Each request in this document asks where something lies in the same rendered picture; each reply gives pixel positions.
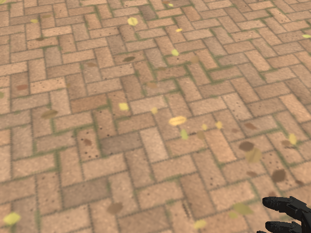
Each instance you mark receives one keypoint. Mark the robot right hand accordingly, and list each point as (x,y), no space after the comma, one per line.
(293,208)

